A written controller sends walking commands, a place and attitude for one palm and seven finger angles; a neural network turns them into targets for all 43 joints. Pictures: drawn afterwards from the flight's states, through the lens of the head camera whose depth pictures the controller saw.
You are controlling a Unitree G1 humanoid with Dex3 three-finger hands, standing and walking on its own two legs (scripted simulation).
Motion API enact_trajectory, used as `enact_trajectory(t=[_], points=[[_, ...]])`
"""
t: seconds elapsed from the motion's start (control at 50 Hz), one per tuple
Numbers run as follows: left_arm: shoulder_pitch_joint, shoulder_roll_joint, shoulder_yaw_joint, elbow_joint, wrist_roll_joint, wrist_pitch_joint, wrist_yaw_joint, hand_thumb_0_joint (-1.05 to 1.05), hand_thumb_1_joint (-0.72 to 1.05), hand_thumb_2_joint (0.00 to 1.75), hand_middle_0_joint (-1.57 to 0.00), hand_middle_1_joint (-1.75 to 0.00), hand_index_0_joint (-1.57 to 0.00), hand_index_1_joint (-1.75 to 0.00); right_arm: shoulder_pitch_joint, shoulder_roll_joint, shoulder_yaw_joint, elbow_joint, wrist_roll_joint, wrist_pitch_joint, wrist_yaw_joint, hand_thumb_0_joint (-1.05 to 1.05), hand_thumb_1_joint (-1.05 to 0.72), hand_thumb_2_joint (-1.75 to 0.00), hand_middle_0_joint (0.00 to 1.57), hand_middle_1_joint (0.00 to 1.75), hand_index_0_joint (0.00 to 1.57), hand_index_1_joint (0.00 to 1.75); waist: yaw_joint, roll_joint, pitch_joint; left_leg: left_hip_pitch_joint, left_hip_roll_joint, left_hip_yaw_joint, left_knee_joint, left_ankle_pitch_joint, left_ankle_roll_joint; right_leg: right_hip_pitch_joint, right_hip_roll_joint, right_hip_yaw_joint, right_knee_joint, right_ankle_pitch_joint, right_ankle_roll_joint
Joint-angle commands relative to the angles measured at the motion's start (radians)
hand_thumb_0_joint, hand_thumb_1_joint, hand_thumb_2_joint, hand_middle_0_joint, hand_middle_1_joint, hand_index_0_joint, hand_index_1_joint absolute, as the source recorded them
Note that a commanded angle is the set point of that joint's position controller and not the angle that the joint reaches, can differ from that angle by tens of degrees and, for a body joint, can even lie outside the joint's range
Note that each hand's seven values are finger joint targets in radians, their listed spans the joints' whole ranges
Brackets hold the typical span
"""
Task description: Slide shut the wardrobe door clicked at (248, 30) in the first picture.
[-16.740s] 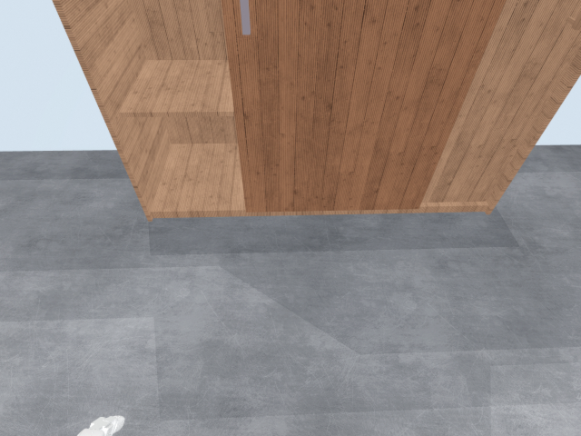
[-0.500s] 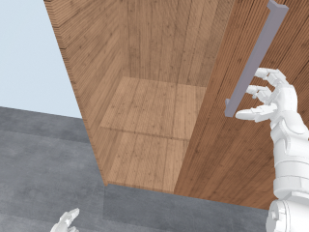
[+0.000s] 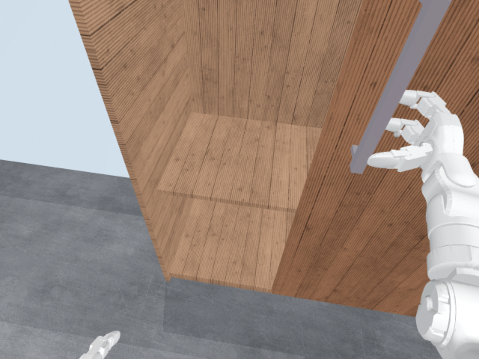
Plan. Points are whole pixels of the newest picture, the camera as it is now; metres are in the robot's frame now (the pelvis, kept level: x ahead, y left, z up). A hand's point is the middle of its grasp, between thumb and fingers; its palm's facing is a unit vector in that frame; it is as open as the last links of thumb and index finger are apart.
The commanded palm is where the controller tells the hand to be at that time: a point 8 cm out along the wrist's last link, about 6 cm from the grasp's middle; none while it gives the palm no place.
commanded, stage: feel for the door with the fingertips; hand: right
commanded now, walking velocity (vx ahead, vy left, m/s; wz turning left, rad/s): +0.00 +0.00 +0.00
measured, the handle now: (384, 96) +0.49 -0.17 +0.23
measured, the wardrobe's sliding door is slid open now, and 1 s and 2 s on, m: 0.44 0.44 0.44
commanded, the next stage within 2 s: slide the fingers in behind the handle in 0.04 s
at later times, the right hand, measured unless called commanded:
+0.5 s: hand (394, 132) +0.44 -0.19 +0.19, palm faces +0.08 +1.00 -0.01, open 13.9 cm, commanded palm +0.41 -0.24 +0.19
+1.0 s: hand (372, 132) +0.44 -0.16 +0.19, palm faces +0.08 +1.00 -0.01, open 14.0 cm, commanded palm +0.42 -0.21 +0.19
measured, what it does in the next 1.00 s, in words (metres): stands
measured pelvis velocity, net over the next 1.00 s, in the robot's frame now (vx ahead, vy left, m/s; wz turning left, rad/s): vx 0.01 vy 0.00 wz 0.01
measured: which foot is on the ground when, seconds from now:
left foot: down 0.00-1.00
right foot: down 0.00-1.00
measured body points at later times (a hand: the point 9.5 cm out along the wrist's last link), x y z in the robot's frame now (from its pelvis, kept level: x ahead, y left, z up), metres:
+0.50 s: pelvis +0.00 -0.01 +0.00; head +0.00 +0.00 +0.45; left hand +0.07 +0.26 -0.11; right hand +0.43 -0.25 +0.20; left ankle -0.02 +0.12 -0.74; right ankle +0.01 -0.12 -0.74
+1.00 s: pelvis +0.01 +0.00 +0.00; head +0.01 +0.02 +0.45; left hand +0.13 +0.25 -0.11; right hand +0.43 -0.21 +0.19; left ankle -0.02 +0.12 -0.74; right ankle +0.01 -0.12 -0.74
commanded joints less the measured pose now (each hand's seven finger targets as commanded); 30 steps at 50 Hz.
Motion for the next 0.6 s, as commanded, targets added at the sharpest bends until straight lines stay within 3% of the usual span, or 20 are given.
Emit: enact_trajectory(t=[0.0, 0.04, 0.08, 0.14, 0.18, 0.22, 0.26, 0.3, 0.38, 0.44, 0.46, 0.52, 0.58], points=[[0.003, 0.133, 0.050, -0.104, 0.003, -0.046, 0.004, 0.00, 0.90, 0.90, -0.20, -0.30, -0.20, -0.30, -0.511, -0.273, -0.076, -0.180, 0.006, -0.099, -0.005, 0.00, 0.50, -0.30, 0.30, 1.20, 0.30, 1.20, 0.006, 0.022, -0.284, 0.017, -0.021, -0.019, -0.051, 0.284, 0.014, 0.178, 0.027, 0.015, -0.037, 0.213, -0.040], [0.009, 0.136, 0.051, -0.108, 0.004, -0.042, 0.001, 0.00, 0.90, 0.90, -0.20, -0.30, -0.20, -0.30, -0.491, -0.291, -0.087, -0.175, 0.000, -0.104, -0.006, 0.00, 0.50, -0.30, 0.30, 1.20, 0.30, 1.20, -0.003, 0.011, -0.281, 0.033, -0.020, -0.020, -0.050, 0.285, 0.016, 0.156, 0.028, 0.012, -0.038, 0.215, -0.039], [0.012, 0.134, 0.053, -0.107, -0.001, -0.043, 0.001, 0.00, 0.90, 0.90, -0.20, -0.30, -0.20, -0.30, -0.533, -0.246, -0.044, -0.172, 0.001, -0.107, 0.000, 0.00, 0.50, -0.30, 0.30, 1.20, 0.30, 1.20, 0.021, 0.022, -0.261, 0.001, -0.023, -0.020, -0.056, 0.268, 0.010, 0.162, 0.025, 0.008, -0.040, 0.190, -0.041], [0.029, 0.144, 0.054, -0.097, 0.002, -0.040, 0.003, 0.00, 0.90, 0.90, -0.20, -0.30, -0.20, -0.30, -0.554, -0.301, -0.081, -0.134, -0.003, -0.114, 0.000, 0.00, 0.50, -0.30, 0.30, 1.20, 0.30, 1.20, 0.019, 0.025, -0.246, -0.003, -0.022, -0.020, -0.058, 0.234, 0.014, 0.136, 0.024, 0.012, -0.041, 0.164, -0.040], [0.030, 0.139, 0.053, -0.100, -0.001, -0.045, 0.001, 0.00, 0.90, 0.90, -0.20, -0.30, -0.20, -0.30, -0.567, -0.255, -0.044, -0.137, -0.003, -0.117, 0.004, 0.00, 0.50, -0.30, 0.30, 1.20, 0.30, 1.20, 0.026, 0.000, -0.242, -0.027, -0.024, -0.020, -0.060, 0.219, 0.012, 0.149, 0.025, 0.013, -0.044, 0.153, -0.040], [0.033, 0.139, 0.056, -0.105, 0.001, -0.047, -0.002, 0.00, 0.90, 0.90, -0.20, -0.30, -0.20, -0.30, -0.528, -0.258, -0.054, -0.154, -0.004, -0.122, 0.002, 0.00, 0.50, -0.30, 0.30, 1.20, 0.30, 1.20, 0.013, -0.024, -0.271, -0.021, -0.026, -0.016, -0.052, 0.224, 0.018, 0.170, 0.023, 0.019, -0.044, 0.177, -0.035], [0.030, 0.139, 0.059, -0.109, 0.001, -0.048, -0.006, 0.00, 0.90, 0.90, -0.20, -0.30, -0.20, -0.30, -0.504, -0.240, -0.053, -0.172, 0.003, -0.121, -0.002, 0.00, 0.50, -0.30, 0.30, 1.20, 0.30, 1.20, 0.011, 0.006, -0.285, -0.011, -0.027, -0.015, -0.052, 0.237, 0.015, 0.175, 0.021, 0.015, -0.040, 0.185, -0.038], [0.027, 0.139, 0.057, -0.106, -0.002, -0.047, -0.004, 0.00, 0.90, 0.90, -0.20, -0.30, -0.20, -0.30, -0.513, -0.227, -0.037, -0.163, 0.006, -0.115, -0.001, 0.00, 0.50, -0.30, 0.30, 1.20, 0.30, 1.20, 0.021, 0.027, -0.252, -0.024, -0.028, -0.013, -0.058, 0.210, 0.012, 0.157, 0.019, 0.015, -0.046, 0.153, -0.038], [0.024, 0.143, 0.058, -0.111, -0.001, -0.046, -0.002, 0.00, 0.90, 0.90, -0.20, -0.30, -0.20, -0.30, -0.499, -0.259, -0.062, -0.177, -0.004, -0.108, -0.010, 0.00, 0.50, -0.30, 0.30, 1.20, 0.30, 1.20, 0.011, 0.023, -0.255, -0.023, -0.026, -0.016, -0.057, 0.198, 0.013, 0.155, 0.019, 0.014, -0.049, 0.147, -0.041], [0.006, 0.131, 0.060, -0.127, -0.002, -0.051, -0.008, 0.00, 0.90, 0.90, -0.20, -0.30, -0.20, -0.30, -0.464, -0.185, -0.017, -0.255, 0.002, -0.107, -0.011, 0.00, 0.50, -0.30, 0.30, 1.20, 0.30, 1.20, 0.003, -0.014, -0.292, -0.008, -0.026, -0.010, -0.046, 0.241, 0.020, 0.202, 0.017, 0.015, -0.040, 0.207, -0.036], [0.000, 0.130, 0.057, -0.131, -0.003, -0.051, -0.010, 0.00, 0.90, 0.90, -0.20, -0.30, -0.20, -0.30, -0.423, -0.185, -0.030, -0.257, 0.010, -0.098, -0.015, 0.00, 0.50, -0.30, 0.30, 1.20, 0.30, 1.20, -0.008, -0.021, -0.285, -0.005, -0.027, -0.009, -0.044, 0.249, 0.021, 0.201, 0.017, 0.019, -0.042, 0.212, -0.035], [-0.020, 0.128, 0.057, -0.135, -0.005, -0.049, -0.010, 0.00, 0.90, 0.90, -0.20, -0.30, -0.20, -0.30, -0.430, -0.178, -0.030, -0.308, 0.023, -0.081, -0.027, 0.00, 0.50, -0.30, 0.30, 1.20, 0.30, 1.20, -0.005, 0.024, -0.264, -0.001, -0.028, -0.007, -0.049, 0.244, 0.016, 0.190, 0.015, 0.016, -0.050, 0.199, -0.036], [-0.037, 0.122, 0.052, -0.135, -0.005, -0.047, -0.008, 0.00, 0.90, 0.90, -0.20, -0.30, -0.20, -0.30, -0.456, -0.173, -0.018, -0.357, 0.009, -0.072, -0.050, 0.00, 0.50, -0.30, 0.30, 1.20, 0.30, 1.20, -0.002, -0.006, -0.250, -0.010, -0.026, -0.008, -0.052, 0.237, 0.016, 0.197, 0.016, 0.016, -0.051, 0.195, -0.035]])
